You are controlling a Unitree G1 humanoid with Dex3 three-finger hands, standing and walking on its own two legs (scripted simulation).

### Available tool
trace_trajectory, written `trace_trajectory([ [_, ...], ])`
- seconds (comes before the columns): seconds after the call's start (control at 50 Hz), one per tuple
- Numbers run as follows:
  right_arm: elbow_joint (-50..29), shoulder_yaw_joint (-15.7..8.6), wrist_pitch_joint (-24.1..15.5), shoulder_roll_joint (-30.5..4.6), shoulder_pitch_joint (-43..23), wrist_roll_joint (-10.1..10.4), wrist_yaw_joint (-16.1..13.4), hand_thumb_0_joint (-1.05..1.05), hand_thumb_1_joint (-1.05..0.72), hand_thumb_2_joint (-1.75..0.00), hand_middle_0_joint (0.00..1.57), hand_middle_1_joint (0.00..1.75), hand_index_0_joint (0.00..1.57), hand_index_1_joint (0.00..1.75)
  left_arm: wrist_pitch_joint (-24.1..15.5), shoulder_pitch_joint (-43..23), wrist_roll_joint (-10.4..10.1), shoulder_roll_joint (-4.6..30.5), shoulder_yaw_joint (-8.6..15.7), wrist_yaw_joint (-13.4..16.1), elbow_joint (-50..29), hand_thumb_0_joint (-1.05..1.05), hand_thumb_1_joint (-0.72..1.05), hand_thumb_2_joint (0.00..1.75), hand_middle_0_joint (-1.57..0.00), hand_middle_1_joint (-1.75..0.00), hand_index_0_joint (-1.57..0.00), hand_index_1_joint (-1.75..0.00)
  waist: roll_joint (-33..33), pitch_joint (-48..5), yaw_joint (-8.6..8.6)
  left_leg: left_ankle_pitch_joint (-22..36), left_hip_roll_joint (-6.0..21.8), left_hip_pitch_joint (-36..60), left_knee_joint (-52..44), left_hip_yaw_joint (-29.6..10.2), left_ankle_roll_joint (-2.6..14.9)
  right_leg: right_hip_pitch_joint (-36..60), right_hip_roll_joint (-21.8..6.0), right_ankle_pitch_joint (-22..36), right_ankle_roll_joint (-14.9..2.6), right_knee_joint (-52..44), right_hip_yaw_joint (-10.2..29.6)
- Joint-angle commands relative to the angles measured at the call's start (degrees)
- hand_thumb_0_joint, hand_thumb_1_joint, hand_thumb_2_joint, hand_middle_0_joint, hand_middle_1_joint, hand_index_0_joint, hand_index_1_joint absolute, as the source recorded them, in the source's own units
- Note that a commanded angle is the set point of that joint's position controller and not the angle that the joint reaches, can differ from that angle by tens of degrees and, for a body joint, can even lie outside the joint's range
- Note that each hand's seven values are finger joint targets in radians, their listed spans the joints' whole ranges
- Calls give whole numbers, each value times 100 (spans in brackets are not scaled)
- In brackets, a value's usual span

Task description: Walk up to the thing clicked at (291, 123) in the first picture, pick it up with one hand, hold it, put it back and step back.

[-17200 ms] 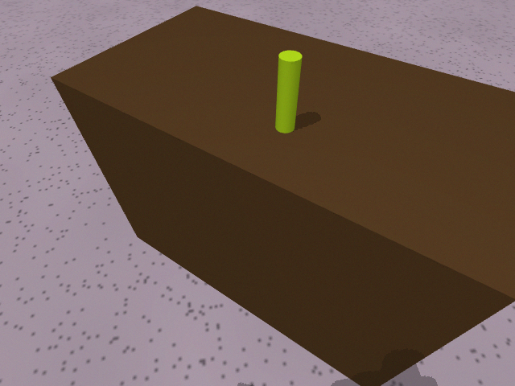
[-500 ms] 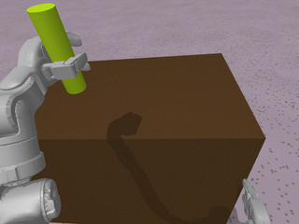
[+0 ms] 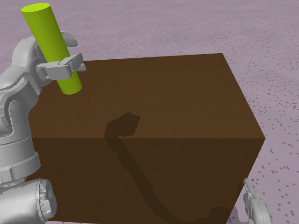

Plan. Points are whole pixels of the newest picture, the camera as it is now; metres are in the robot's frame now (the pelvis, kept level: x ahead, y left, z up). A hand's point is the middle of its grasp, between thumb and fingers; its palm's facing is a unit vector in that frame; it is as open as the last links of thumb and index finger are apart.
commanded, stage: hold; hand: left
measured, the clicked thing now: (57, 54) +0.33 +0.18 +0.35
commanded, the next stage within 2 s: crouch in 1.36 s
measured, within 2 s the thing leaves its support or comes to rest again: neither
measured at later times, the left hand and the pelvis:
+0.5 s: hand (63, 55) +0.33 +0.16 +0.35, palm faces +0.01 -1.00 -0.05, open 5.7 cm; pelvis +0.00 +0.00 +0.00, yaw +0 degrees
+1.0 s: hand (59, 51) +0.33 +0.17 +0.35, palm faces +0.02 -1.00 -0.05, open 5.7 cm; pelvis +0.00 +0.00 +0.00, yaw +0 degrees
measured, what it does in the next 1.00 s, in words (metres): stands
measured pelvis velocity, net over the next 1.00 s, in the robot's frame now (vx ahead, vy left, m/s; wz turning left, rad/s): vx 0.00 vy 0.00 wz -0.01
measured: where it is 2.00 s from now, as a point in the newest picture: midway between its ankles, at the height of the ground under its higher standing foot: outside the picture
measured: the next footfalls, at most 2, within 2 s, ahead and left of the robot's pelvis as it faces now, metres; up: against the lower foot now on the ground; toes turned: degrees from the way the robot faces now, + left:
none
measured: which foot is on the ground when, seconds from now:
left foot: down 0.00-1.00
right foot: down 0.00-1.00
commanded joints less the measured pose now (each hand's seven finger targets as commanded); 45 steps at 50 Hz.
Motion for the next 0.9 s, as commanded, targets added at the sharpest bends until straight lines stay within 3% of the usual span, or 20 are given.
trace_trajectory([
  [0.0,-960,-219,-410,-597,-830,0,-34,0,55,-6,5,5,5,5,-636,-3403,-48,1558,631,56,-1265,0,51,132,-132,-141,-133,-142,-259,-1192,-35,599,-178,917,-529,211,188,-256,159,580,-126,-762,-341],
  [0.14,-1017,-209,-404,-579,-868,-25,-43,0,55,-6,5,5,5,5,-637,-3343,-7,1620,750,83,-895,0,51,134,-134,-144,-135,-144,-285,-1165,47,728,-131,816,-545,157,161,-144,199,665,-138,-715,-387],
  [0.16,-989,-174,-405,-546,-892,-11,-21,0,55,-5,5,5,5,5,-645,-3440,-1,1648,718,81,-1077,0,52,133,-133,-143,-134,-143,-167,-1146,81,707,-140,817,-551,170,146,-183,199,634,-153,-707,-389],
  [0.18,-976,-149,-395,-524,-849,-21,-25,0,55,-6,5,5,5,5,-605,-3287,17,1558,674,49,-771,0,51,132,-133,-142,-134,-142,-259,-1078,33,698,-128,812,-545,175,154,-219,208,628,-142,-714,-390],
  [0.2,-1009,-95,-402,-485,-896,-3,-10,0,55,-5,5,5,5,5,-618,-3422,14,1625,647,25,-1156,0,52,132,-132,-141,-133,-142,-128,-1101,84,665,-152,808,-557,192,151,-222,202,578,-153,-736,-379],
  [0.22,-1070,-140,-410,-529,-860,-18,-15,0,55,-6,5,5,5,5,-573,-3290,26,1532,613,-3,-787,0,53,132,-132,-141,-133,-141,-324,-1188,-25,715,-151,880,-512,208,175,-203,192,648,-127,-748,-356],
  [0.26,-1115,-207,-429,-620,-896,-15,-26,0,55,-5,5,5,5,5,-573,-3399,-3,1668,694,-54,-1004,0,51,131,-132,-141,-133,-141,-319,-1213,3,706,-150,899,-514,207,185,-183,194,635,-120,-765,-358],
  [0.3,-1007,-114,-422,-550,-878,-22,-20,0,55,-6,5,5,5,5,-484,-3263,-14,1468,558,-106,-733,0,50,131,-132,-141,-133,-142,-410,-1074,1,727,-152,847,-519,207,195,-218,196,651,-114,-773,-354],
  [0.4,-1059,-62,-428,-503,-901,-1,-4,0,55,-5,5,5,5,5,-488,-3467,-9,1479,490,-101,-1082,0,52,132,-132,-141,-133,-141,-227,-1081,30,616,-137,864,-592,182,159,-273,207,548,-142,-749,-371],
  [0.52,-1011,-246,-430,-626,-838,-5,-19,0,55,-6,5,5,5,5,-503,-3498,-34,1594,642,0,-965,0,49,131,-130,-140,-131,-140,-405,-1136,-50,700,-158,871,-517,213,195,-244,189,660,-112,-754,-358],
  [0.54,-1001,-207,-429,-591,-823,-12,-10,0,55,-6,5,5,5,5,-522,-3724,-10,1743,684,35,-1284,0,49,132,-131,-141,-132,-141,-281,-1236,-37,702,-154,925,-541,204,180,-215,193,681,-117,-745,-362],
  [0.58,-944,-92,-434,-448,-784,-10,-4,0,55,-6,5,5,5,5,-491,-3637,-5,1593,623,56,-914,0,49,133,-131,-142,-132,-142,-327,-1066,-15,589,-158,823,-553,206,178,-279,191,545,-125,-763,-359],
  [0.6,-938,-144,-439,-511,-825,-10,-15,0,55,-6,5,5,5,5,-530,-3693,-29,1772,780,61,-1073,0,49,132,-131,-142,-133,-142,-314,-1051,25,512,-151,798,-579,184,174,-265,191,472,-120,-775,-371],
  [0.62,-941,-133,-457,-493,-799,-13,-17,0,55,-5,5,5,5,5,-495,-3612,-11,1579,626,71,-795,0,49,131,-132,-141,-133,-142,-268,-1019,-51,505,-154,826,-573,205,175,-308,188,484,-127,-767,-364],
  [0.7,-1003,-131,-447,-504,-813,-8,6,0,55,-6,5,5,5,5,-508,-3757,41,1660,614,75,-781,0,46,132,-131,-142,-133,-142,-221,-1243,-19,670,-150,890,-529,206,164,-254,182,627,-140,-715,-372],
  [0.72,-988,-112,-440,-502,-866,6,9,0,55,-6,5,5,5,5,-499,-3622,47,1647,597,59,-725,0,48,132,-131,-142,-132,-142,-182,-1090,19,626,-155,805,-554,206,157,-280,188,571,-144,-746,-381],
  [0.76,-1090,-85,-435,-504,-915,-5,22,0,55,-6,5,5,5,5,-444,-3312,39,1363,436,-17,-393,0,49,132,-133,-142,-134,-142,-397,-1058,19,588,-137,754,-572,176,174,-209,189,556,-123,-779,-380],
  [0.78,-1082,-115,-435,-537,-908,-3,31,0,54,-6,5,5,5,5,-512,-3564,34,1615,553,-17,-930,0,47,132,-133,-142,-134,-142,-217,-1158,45,556,-135,809,-601,164,160,-216,193,527,-139,-751,-377],
  [0.84,-1191,-119,-438,-607,-939,-6,15,0,55,-5,5,5,5,5,-510,-3615,20,1780,707,-62,-1026,0,49,131,-131,-141,-133,-141,-246,-1277,56,757,-157,849,-547,204,188,-100,181,685,-122,-762,-368],
  [0.88,-1056,-32,-425,-497,-883,-15,21,0,55,-6,5,5,5,5,-483,-3670,19,1665,594,-70,-992,0,47,131,-130,-140,-131,-141,-247,-1203,39,715,-135,871,-568,186,179,-148,203,645,-133,-736,-368],
])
